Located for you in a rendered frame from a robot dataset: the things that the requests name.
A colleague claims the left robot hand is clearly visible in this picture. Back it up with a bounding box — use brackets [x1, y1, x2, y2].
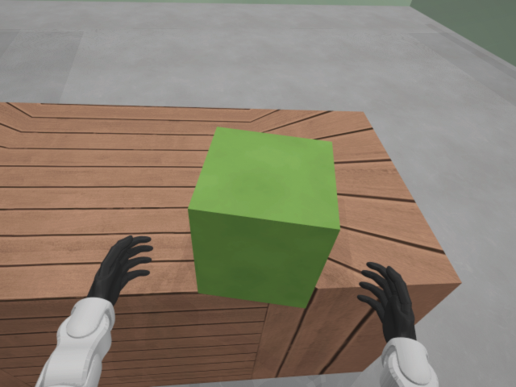
[87, 235, 153, 306]

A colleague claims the pedestal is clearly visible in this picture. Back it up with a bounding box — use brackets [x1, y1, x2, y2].
[0, 102, 462, 387]

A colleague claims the carton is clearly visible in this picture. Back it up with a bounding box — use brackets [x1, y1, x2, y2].
[188, 127, 340, 308]

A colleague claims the right robot hand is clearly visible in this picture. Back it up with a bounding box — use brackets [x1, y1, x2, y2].
[357, 262, 417, 343]

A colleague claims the right robot forearm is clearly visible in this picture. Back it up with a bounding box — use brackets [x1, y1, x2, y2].
[380, 337, 439, 387]

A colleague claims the left robot forearm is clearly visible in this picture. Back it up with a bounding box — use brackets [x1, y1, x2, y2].
[35, 298, 115, 387]

